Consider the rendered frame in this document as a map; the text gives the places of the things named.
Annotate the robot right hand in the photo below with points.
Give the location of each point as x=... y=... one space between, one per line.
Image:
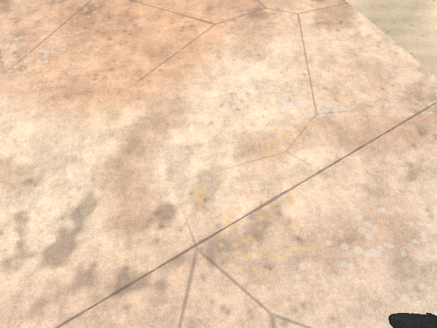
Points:
x=406 y=320

